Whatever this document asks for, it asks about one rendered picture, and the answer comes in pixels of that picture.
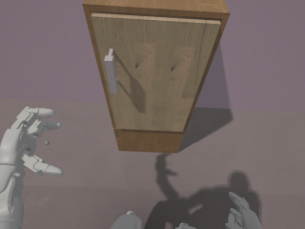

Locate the left robot shin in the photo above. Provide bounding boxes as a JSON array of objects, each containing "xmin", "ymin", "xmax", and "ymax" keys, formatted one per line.
[{"xmin": 127, "ymin": 211, "xmax": 136, "ymax": 216}]

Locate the handle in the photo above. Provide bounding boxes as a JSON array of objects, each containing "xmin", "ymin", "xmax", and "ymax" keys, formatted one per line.
[{"xmin": 104, "ymin": 49, "xmax": 118, "ymax": 94}]

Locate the left robot hand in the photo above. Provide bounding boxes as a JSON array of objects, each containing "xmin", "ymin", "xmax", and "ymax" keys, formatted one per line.
[{"xmin": 0, "ymin": 106, "xmax": 64, "ymax": 176}]

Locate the cupboard door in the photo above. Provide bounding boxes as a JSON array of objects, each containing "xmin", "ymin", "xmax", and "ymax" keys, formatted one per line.
[{"xmin": 91, "ymin": 13, "xmax": 221, "ymax": 132}]

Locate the left robot forearm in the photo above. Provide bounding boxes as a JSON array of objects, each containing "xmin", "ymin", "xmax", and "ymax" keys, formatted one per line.
[{"xmin": 0, "ymin": 163, "xmax": 26, "ymax": 229}]

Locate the robot shin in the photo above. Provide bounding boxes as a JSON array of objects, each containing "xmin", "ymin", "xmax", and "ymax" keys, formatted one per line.
[
  {"xmin": 127, "ymin": 211, "xmax": 136, "ymax": 216},
  {"xmin": 178, "ymin": 223, "xmax": 189, "ymax": 227}
]

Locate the right robot hand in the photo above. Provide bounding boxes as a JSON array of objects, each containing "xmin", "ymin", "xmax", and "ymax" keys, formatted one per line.
[{"xmin": 225, "ymin": 192, "xmax": 262, "ymax": 229}]

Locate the right robot shin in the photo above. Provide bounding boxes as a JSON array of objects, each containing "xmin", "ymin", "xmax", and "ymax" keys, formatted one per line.
[{"xmin": 178, "ymin": 223, "xmax": 189, "ymax": 227}]

